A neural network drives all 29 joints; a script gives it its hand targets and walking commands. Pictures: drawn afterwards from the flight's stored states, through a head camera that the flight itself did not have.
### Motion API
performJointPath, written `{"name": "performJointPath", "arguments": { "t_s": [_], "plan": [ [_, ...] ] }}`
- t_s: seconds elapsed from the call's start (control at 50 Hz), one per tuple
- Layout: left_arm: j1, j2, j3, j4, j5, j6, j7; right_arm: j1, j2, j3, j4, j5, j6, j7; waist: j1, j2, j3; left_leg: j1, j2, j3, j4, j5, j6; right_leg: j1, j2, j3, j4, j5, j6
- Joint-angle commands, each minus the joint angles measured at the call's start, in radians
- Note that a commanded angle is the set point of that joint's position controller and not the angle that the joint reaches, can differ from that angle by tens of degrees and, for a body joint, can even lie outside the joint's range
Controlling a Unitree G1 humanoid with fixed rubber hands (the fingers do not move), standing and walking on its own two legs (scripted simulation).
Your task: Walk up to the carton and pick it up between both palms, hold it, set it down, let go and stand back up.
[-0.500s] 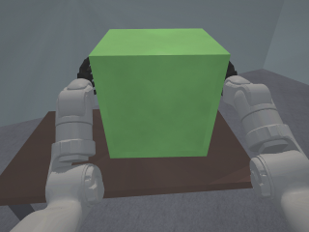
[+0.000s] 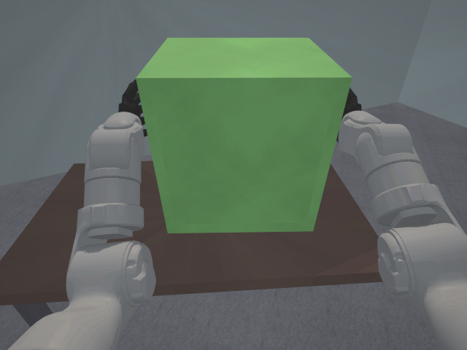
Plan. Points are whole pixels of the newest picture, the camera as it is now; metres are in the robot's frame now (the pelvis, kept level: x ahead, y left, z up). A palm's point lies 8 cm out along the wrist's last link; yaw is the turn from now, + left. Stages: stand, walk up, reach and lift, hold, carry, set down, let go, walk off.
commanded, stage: set down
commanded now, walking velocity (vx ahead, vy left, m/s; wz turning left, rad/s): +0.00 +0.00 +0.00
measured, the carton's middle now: (239, 133) +0.41 +0.00 +0.25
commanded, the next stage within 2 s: none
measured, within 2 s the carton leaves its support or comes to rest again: neither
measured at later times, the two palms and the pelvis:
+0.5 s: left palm (123, 111) +0.41 +0.19 +0.30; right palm (324, 129) +0.40 -0.16 +0.26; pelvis +0.02 +0.00 +0.00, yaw +1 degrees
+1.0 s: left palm (145, 130) +0.43 +0.17 +0.25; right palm (333, 149) +0.40 -0.18 +0.22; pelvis +0.03 +0.01 +0.00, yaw +0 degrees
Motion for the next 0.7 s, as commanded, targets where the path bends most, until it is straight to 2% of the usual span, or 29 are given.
{"name": "performJointPath", "arguments": {
  "t_s": [0.0, 0.02, 0.06, 0.08, 0.1, 0.12, 0.14, 0.16, 0.2, 0.24, 0.26, 0.28, 0.32, 0.38, 0.4, 0.42, 0.44, 0.46, 0.48, 0.5, 0.56, 0.6, 0.62, 0.64, 0.68],
  "plan": [
    [-0.809, -0.591, -0.361, -0.271, -0.222, -0.086, -0.161, -0.965, 0.639, 0.243, -0.428, 0.171, -0.087, 0.164, 0.014, 0.021, -0.367, 0.122, -0.086, -0.006, -0.053, 0.175, 0.021, 0.152, 0.041, 0.075, -0.014, 0.150, 0.039],
    [-0.823, -0.583, -0.359, -0.255, -0.215, -0.089, -0.159, -0.953, 0.641, 0.221, -0.386, 0.163, -0.093, 0.164, 0.002, 0.012, -0.347, 0.138, -0.084, -0.012, -0.056, 0.161, 0.022, 0.119, 0.040, 0.066, -0.019, 0.126, 0.029],
    [-0.841, -0.578, -0.363, -0.231, -0.210, -0.105, -0.160, -0.952, 0.644, 0.203, -0.374, 0.150, -0.109, 0.163, -0.004, 0.021, -0.329, 0.151, -0.076, -0.011, -0.068, 0.141, 0.021, 0.099, 0.035, 0.065, -0.030, 0.081, 0.033],
    [-0.857, -0.585, -0.370, -0.255, -0.218, -0.115, -0.159, -0.962, 0.668, 0.211, -0.383, 0.140, -0.119, 0.168, 0.011, 0.006, -0.336, 0.148, -0.082, -0.003, -0.065, 0.140, 0.022, 0.100, 0.036, 0.061, -0.026, 0.076, 0.032],
    [-0.913, -0.567, -0.332, -0.204, -0.195, -0.126, -0.163, -0.992, 0.652, 0.171, -0.358, 0.099, -0.138, 0.169, 0.008, 0.003, -0.305, 0.126, -0.081, 0.005, -0.071, 0.090, 0.019, 0.085, 0.028, 0.055, -0.030, 0.033, 0.034],
    [-0.891, -0.568, -0.320, -0.175, -0.191, -0.144, -0.164, -0.980, 0.674, 0.160, -0.346, 0.082, -0.153, 0.174, 0.024, 0.004, -0.300, 0.105, -0.082, 0.013, -0.089, 0.046, 0.028, 0.096, 0.019, 0.064, -0.036, 0.002, 0.036],
    [-0.877, -0.568, -0.305, -0.137, -0.176, -0.154, -0.168, -0.990, 0.670, 0.126, -0.341, 0.046, -0.170, 0.171, 0.012, 0.002, -0.280, 0.093, -0.077, 0.019, -0.098, 0.022, 0.032, 0.088, 0.015, 0.054, -0.034, 0.005, 0.041],
    [-0.888, -0.556, -0.297, -0.100, -0.168, -0.163, -0.175, -1.002, 0.655, 0.094, -0.324, 0.030, -0.196, 0.174, -0.001, 0.042, -0.272, 0.103, -0.080, 0.016, -0.095, 0.001, 0.030, 0.079, 0.009, 0.053, -0.036, -0.018, 0.039],
    [-0.877, -0.536, -0.268, -0.068, -0.144, -0.185, -0.183, -0.959, 0.627, 0.052, -0.268, -0.010, -0.225, 0.175, -0.007, 0.037, -0.247, 0.090, -0.077, 0.022, -0.115, -0.022, 0.028, 0.103, 0.006, 0.051, -0.040, -0.028, 0.033],
    [-0.845, -0.533, -0.224, -0.007, -0.107, -0.202, -0.193, -0.931, 0.622, 0.017, -0.229, -0.071, -0.263, 0.184, -0.002, 0.026, -0.246, 0.109, -0.075, 0.028, -0.113, -0.003, 0.030, 0.117, 0.006, 0.029, -0.033, -0.002, 0.043],
    [-0.797, -0.520, -0.204, 0.031, -0.094, -0.207, -0.203, -0.869, 0.599, -0.008, -0.179, -0.089, -0.273, 0.181, -0.012, 0.038, -0.228, 0.093, -0.071, 0.027, -0.121, 0.004, 0.020, 0.137, 0.007, 0.027, -0.038, 0.003, 0.044],
    [-0.779, -0.506, -0.204, 0.034, -0.081, -0.215, -0.216, -0.857, 0.575, -0.020, -0.191, -0.119, -0.284, 0.180, -0.018, 0.043, -0.221, 0.115, -0.077, 0.038, -0.133, 0.000, 0.027, 0.152, -0.001, 0.019, -0.038, -0.006, 0.044],
    [-0.731, -0.486, -0.166, 0.061, -0.036, -0.212, -0.233, -0.801, 0.564, -0.050, -0.117, -0.149, -0.300, 0.183, -0.025, 0.033, -0.156, 0.143, -0.088, 0.056, -0.119, 0.046, 0.008, 0.146, 0.002, 0.009, -0.044, 0.025, 0.050],
    [-0.664, -0.479, -0.120, 0.051, 0.022, -0.208, -0.258, -0.731, 0.548, -0.027, -0.130, -0.163, -0.332, 0.181, 0.001, 0.021, -0.129, 0.164, -0.087, 0.058, -0.114, 0.146, 0.006, 0.207, 0.002, 0.003, -0.037, 0.125, 0.058],
    [-0.631, -0.472, -0.122, 0.058, 0.030, -0.198, -0.266, -0.739, 0.550, -0.014, -0.153, -0.148, -0.343, 0.179, -0.005, 0.039, -0.120, 0.173, -0.100, 0.066, -0.098, 0.172, 0.002, 0.218, 0.002, 0.007, -0.036, 0.155, 0.065],
    [-0.607, -0.478, -0.147, 0.012, 0.034, -0.205, -0.272, -0.727, 0.535, -0.009, -0.190, -0.152, -0.368, 0.173, -0.013, 0.063, -0.150, 0.178, -0.098, 0.059, -0.094, 0.218, -0.004, 0.241, 0.011, -0.006, -0.033, 0.177, 0.061],
    [-0.583, -0.492, -0.186, -0.028, 0.018, -0.207, -0.271, -0.742, 0.527, 0.005, -0.259, -0.137, -0.390, 0.168, -0.033, 0.067, -0.188, 0.209, -0.096, 0.062, -0.065, 0.300, -0.015, 0.253, 0.017, -0.015, -0.020, 0.220, 0.064],
    [-0.571, -0.502, -0.200, -0.063, 0.015, -0.215, -0.272, -0.730, 0.544, 0.039, -0.295, -0.134, -0.406, 0.162, -0.036, 0.062, -0.205, 0.233, -0.100, 0.052, -0.048, 0.361, -0.021, 0.259, 0.028, -0.026, -0.025, 0.246, 0.061],
    [-0.580, -0.533, -0.250, -0.118, -0.004, -0.219, -0.267, -0.743, 0.552, 0.068, -0.367, -0.115, -0.427, 0.159, -0.054, 0.071, -0.228, 0.274, -0.099, 0.055, -0.011, 0.440, -0.029, 0.269, 0.028, -0.032, -0.019, 0.318, 0.061],
    [-0.555, -0.555, -0.273, -0.145, -0.019, -0.223, -0.260, -0.735, 0.548, 0.111, -0.418, -0.107, -0.442, 0.157, -0.053, 0.066, -0.261, 0.311, -0.101, 0.043, 0.009, 0.530, -0.037, 0.292, 0.037, -0.031, -0.005, 0.369, 0.066],
    [-0.573, -0.598, -0.408, -0.285, -0.072, -0.242, -0.235, -0.769, 0.563, 0.212, -0.578, -0.061, -0.476, 0.145, -0.085, 0.094, -0.363, 0.363, -0.106, 0.033, 0.048, 0.614, -0.053, 0.315, 0.037, -0.024, 0.022, 0.497, 0.063],
    [-0.577, -0.635, -0.500, -0.359, -0.121, -0.256, -0.214, -0.779, 0.582, 0.269, -0.664, -0.038, -0.495, 0.137, -0.093, 0.092, -0.412, 0.402, -0.105, 0.026, 0.063, 0.689, -0.060, 0.298, 0.046, -0.037, 0.030, 0.502, 0.065],
    [-0.565, -0.627, -0.527, -0.376, -0.136, -0.256, -0.200, -0.785, 0.573, 0.269, -0.682, -0.028, -0.495, 0.135, -0.101, 0.119, -0.424, 0.413, -0.102, 0.019, 0.064, 0.682, -0.064, 0.249, 0.054, -0.033, 0.026, 0.457, 0.066],
    [-0.570, -0.657, -0.540, -0.377, -0.145, -0.265, -0.186, -0.791, 0.591, 0.285, -0.692, -0.038, -0.491, 0.135, -0.075, 0.098, -0.419, 0.413, -0.091, 0.022, 0.057, 0.660, -0.064, 0.226, 0.053, -0.038, 0.020, 0.418, 0.054],
    [-0.577, -0.673, -0.552, -0.360, -0.145, -0.267, -0.168, -0.775, 0.598, 0.273, -0.676, -0.051, -0.485, 0.145, -0.064, 0.114, -0.389, 0.392, -0.084, 0.016, 0.048, 0.622, -0.060, 0.174, 0.052, -0.033, 0.012, 0.342, 0.048]
  ]
}}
